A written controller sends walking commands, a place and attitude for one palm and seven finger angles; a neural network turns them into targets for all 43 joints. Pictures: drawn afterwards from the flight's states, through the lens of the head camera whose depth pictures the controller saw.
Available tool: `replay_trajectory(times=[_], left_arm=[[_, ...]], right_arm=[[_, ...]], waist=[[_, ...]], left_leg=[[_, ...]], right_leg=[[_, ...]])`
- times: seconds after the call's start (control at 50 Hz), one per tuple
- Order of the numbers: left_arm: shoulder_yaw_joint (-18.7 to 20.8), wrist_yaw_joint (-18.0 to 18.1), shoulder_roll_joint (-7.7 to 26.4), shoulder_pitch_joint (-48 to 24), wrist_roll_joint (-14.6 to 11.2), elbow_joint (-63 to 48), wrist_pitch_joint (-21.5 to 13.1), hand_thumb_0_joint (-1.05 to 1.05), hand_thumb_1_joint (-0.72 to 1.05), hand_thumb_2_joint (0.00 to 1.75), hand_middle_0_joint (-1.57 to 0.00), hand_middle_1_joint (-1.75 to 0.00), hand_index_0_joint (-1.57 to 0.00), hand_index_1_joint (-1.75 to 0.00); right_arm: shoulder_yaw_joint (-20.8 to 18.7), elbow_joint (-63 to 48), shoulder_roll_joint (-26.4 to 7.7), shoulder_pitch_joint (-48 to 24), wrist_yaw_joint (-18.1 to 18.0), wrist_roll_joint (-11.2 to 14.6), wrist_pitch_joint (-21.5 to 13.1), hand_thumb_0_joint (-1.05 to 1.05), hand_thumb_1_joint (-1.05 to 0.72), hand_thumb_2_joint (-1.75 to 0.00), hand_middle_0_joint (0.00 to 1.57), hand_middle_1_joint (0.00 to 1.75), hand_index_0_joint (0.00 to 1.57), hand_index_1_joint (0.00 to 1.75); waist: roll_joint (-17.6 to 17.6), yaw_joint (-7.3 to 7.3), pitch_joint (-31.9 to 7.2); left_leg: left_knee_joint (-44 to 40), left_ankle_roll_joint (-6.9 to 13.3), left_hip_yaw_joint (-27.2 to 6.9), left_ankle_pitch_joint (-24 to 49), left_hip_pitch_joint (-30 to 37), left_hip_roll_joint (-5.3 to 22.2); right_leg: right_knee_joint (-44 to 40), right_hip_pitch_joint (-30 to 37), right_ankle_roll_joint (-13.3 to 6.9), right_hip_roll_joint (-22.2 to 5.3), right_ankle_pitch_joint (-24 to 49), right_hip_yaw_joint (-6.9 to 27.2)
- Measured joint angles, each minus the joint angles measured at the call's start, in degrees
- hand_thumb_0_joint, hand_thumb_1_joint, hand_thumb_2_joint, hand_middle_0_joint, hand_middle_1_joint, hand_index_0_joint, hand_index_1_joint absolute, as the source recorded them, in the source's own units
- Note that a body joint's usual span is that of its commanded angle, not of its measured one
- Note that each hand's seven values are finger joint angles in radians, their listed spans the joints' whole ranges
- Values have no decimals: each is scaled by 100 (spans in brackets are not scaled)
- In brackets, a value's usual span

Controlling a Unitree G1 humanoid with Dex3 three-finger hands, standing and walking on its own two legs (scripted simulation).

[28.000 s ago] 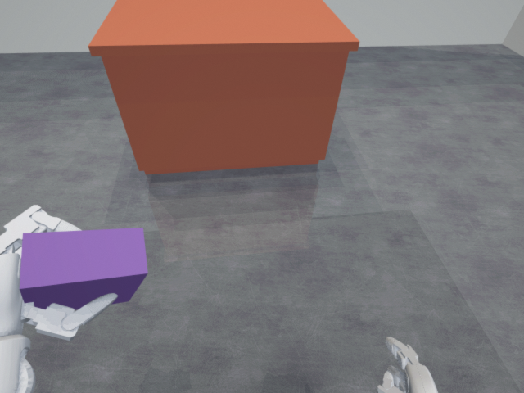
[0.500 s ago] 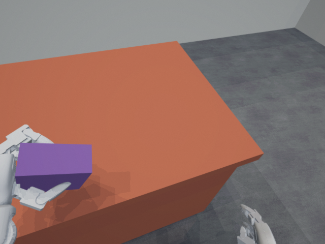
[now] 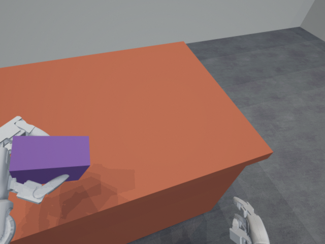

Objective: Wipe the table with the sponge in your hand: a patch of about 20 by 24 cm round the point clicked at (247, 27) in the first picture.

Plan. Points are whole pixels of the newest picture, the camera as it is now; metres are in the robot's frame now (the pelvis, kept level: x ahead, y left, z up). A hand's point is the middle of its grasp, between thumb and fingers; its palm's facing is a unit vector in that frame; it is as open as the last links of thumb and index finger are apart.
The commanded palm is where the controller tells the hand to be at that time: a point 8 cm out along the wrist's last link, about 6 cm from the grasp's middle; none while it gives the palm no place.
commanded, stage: look again from close up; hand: left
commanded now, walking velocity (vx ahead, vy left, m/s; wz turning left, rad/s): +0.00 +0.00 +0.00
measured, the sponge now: (62, 161) +0.23 +0.22 +0.13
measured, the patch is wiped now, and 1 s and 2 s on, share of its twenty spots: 0.00 0.00 0.00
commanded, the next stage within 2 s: shuffle to correct the standing spot in 0.30 s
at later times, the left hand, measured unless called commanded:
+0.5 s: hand (45, 168) +0.21 +0.23 +0.16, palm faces +0.37 -0.85 -0.38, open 9.9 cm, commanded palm +0.15 +0.26 +0.17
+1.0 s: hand (78, 165) +0.22 +0.17 +0.16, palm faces +0.33 -0.87 -0.37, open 9.9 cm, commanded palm +0.16 +0.21 +0.17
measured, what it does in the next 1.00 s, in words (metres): shifts its weight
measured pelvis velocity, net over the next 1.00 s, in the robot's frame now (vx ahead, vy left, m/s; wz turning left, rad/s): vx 0.00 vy -0.06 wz -0.01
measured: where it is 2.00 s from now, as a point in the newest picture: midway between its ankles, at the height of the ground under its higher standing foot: outside the picture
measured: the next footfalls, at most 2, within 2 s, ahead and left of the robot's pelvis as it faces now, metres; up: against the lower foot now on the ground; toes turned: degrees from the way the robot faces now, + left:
none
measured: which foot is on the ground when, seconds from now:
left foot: down 0.00-1.00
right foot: down 0.00-1.00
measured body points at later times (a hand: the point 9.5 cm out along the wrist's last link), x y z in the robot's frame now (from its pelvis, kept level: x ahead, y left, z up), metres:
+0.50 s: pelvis -0.01 -0.02 +0.00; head +0.00 -0.01 +0.45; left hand +0.18 +0.27 +0.18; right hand +0.17 -0.25 -0.07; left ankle +0.03 +0.08 -0.74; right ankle +0.01 -0.12 -0.74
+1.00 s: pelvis +0.00 -0.06 +0.00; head +0.01 -0.06 +0.45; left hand +0.19 +0.22 +0.18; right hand +0.17 -0.30 -0.08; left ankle +0.03 +0.08 -0.74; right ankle +0.01 -0.12 -0.74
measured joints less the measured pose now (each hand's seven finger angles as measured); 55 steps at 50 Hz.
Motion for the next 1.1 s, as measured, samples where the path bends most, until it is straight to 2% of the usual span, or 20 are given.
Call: replay_trajectory(times=[0.34, 0.6, 0.82, 1.1], left_arm=[[-91, 4, -71, 153, -103, 114, -12, 0, -47, 104, -77, -134, -76, -135], [-59, -10, -47, 65, -169, 93, 8, 0, -47, 104, -77, -134, -76, -135], [-77, -40, -14, 135, -289, -124, 174, 0, -47, 104, -77, -135, -75, -136], [-61, -60, 59, 293, -494, -278, 401, 0, -47, 104, -77, -135, -75, -136]], right_arm=[[-142, 106, -213, 105, -121, 75, -43, 2, -90, -90, 20, 30, 20, 30], [-81, 106, -86, 78, -122, 61, -61, 2, -90, -90, 20, 30, 20, 30], [-60, 15, 5, -4, -52, 84, 28, 2, -90, -90, 21, 30, 20, 30], [-193, 50, -170, 23, -109, 159, 178, 2, -90, -90, 20, 30, 20, 30]], waist=[[113, -66, -133], [71, -3, -159], [67, -66, -139], [175, -110, -141]], left_leg=[[-74, -89, -64, 88, 26, 110], [-200, -186, -65, 179, 58, 180], [-34, -367, -123, 85, -45, 394], [286, -558, -248, -134, -145, 642]], right_leg=[[-194, 85, -95, 115, 140, -60], [-220, 58, -186, 187, 183, -57], [-189, 6, -373, 399, 159, -104], [-43, -11, -612, 650, 9, -208]])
